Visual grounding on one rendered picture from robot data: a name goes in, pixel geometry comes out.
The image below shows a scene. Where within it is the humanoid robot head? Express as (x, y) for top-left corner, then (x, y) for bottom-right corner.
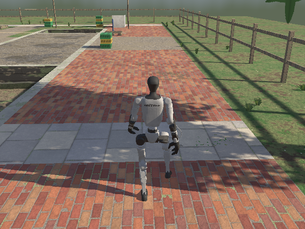
(145, 76), (161, 100)

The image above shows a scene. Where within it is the right robot hand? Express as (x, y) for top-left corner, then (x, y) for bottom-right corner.
(168, 142), (180, 155)

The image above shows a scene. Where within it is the left robot upper arm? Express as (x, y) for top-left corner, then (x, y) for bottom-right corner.
(130, 96), (143, 122)

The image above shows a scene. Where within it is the right robot upper arm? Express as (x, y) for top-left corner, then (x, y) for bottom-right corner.
(163, 97), (174, 125)

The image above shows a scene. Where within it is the robot torso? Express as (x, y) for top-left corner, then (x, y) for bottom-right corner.
(142, 95), (164, 143)

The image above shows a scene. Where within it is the left robot forearm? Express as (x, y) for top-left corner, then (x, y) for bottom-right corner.
(128, 115), (136, 129)

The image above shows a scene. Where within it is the right robot forearm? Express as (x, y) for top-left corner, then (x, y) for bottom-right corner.
(169, 117), (179, 143)

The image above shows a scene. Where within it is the left robot hand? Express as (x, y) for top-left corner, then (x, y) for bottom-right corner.
(128, 126), (139, 134)

